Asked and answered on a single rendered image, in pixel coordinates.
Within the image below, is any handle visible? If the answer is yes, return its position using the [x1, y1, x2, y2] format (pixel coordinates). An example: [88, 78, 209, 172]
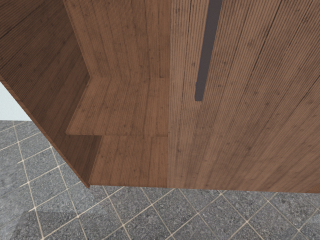
[194, 0, 223, 102]

